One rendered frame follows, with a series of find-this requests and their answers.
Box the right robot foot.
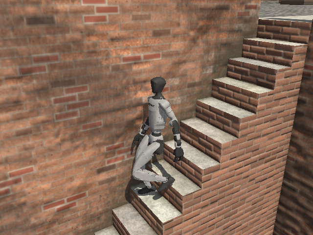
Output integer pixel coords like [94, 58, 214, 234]
[138, 185, 156, 194]

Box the left robot hand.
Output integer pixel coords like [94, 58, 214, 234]
[173, 147, 184, 162]

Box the robot right forearm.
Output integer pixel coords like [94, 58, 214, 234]
[139, 117, 150, 136]

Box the robot left thigh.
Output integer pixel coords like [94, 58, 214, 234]
[133, 141, 164, 176]

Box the left robot upper arm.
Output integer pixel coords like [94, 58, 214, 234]
[158, 99, 178, 127]

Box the robot left forearm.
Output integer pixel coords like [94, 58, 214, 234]
[172, 120, 181, 148]

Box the right robot hand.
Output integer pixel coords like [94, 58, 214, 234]
[132, 133, 143, 148]

